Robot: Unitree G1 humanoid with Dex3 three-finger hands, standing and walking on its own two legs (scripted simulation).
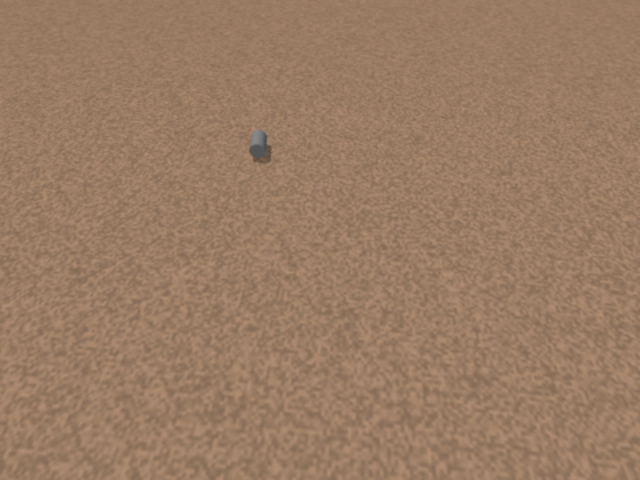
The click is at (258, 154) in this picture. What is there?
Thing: lying bottle
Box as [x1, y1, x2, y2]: [249, 130, 266, 157]
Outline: 255,130 251,134 249,152 251,155 255,157 260,157 265,153 266,135 264,132 260,130
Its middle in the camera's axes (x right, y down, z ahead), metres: -0.30 -0.49 +2.01
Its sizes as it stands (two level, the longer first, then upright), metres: 0.167 0.083 0.083
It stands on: the floor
